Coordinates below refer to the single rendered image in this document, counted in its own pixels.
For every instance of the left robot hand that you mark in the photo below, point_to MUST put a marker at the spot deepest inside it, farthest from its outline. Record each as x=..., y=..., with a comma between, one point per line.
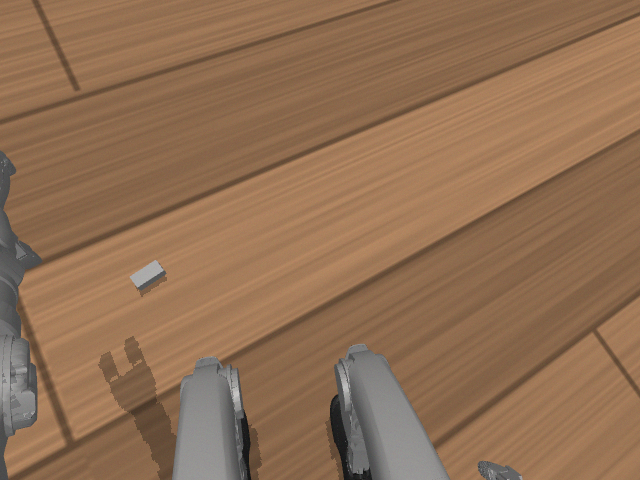
x=24, y=254

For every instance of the left robot arm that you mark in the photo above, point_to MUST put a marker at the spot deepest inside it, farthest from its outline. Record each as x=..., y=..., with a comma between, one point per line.
x=18, y=379

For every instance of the small box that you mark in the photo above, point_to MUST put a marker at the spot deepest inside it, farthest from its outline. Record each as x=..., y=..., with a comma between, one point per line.
x=148, y=275

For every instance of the right robot hand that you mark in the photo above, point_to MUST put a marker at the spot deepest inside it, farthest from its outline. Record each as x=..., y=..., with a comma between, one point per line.
x=493, y=471

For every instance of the right robot foot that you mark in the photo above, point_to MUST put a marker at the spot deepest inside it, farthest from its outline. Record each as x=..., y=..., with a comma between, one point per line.
x=341, y=442

